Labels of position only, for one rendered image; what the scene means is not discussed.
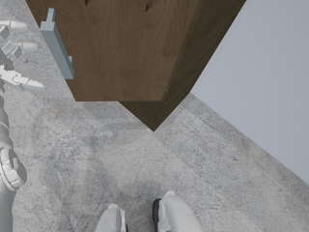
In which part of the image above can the left robot forearm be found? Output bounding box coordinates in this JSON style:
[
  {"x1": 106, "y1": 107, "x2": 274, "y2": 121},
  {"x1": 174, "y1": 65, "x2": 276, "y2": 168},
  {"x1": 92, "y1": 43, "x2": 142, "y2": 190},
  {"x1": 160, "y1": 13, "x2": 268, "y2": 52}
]
[{"x1": 0, "y1": 84, "x2": 14, "y2": 150}]

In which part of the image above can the left robot upper arm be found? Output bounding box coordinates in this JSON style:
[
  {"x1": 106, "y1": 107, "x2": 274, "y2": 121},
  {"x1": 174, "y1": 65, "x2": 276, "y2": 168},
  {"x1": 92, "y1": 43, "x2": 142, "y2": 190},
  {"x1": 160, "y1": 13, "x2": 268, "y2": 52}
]
[{"x1": 0, "y1": 147, "x2": 27, "y2": 232}]

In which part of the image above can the left robot thigh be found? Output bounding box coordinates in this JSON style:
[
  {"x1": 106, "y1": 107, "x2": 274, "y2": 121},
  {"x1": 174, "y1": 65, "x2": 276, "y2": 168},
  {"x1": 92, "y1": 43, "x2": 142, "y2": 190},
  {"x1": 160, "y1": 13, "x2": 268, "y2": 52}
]
[{"x1": 95, "y1": 208, "x2": 126, "y2": 232}]

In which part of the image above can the cupboard door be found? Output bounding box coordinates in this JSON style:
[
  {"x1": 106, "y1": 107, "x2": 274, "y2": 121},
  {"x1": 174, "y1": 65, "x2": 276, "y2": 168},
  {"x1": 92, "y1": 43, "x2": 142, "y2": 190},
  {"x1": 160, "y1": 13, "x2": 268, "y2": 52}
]
[{"x1": 25, "y1": 0, "x2": 199, "y2": 102}]

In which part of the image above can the right robot foot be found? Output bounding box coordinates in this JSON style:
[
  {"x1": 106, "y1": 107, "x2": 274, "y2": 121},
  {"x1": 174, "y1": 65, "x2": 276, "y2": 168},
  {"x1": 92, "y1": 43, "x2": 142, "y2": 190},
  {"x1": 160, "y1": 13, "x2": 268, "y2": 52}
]
[{"x1": 152, "y1": 198, "x2": 167, "y2": 232}]

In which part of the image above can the handle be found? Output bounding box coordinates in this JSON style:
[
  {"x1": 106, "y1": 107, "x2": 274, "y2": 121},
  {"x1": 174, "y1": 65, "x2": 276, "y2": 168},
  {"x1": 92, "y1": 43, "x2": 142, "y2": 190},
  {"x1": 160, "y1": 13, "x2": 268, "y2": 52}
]
[{"x1": 40, "y1": 8, "x2": 74, "y2": 79}]

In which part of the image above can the left robot hand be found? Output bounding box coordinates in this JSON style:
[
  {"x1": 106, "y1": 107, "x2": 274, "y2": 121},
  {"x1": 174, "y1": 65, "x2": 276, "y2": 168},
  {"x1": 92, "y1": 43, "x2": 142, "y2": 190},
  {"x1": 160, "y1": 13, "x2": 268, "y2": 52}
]
[{"x1": 0, "y1": 20, "x2": 46, "y2": 92}]

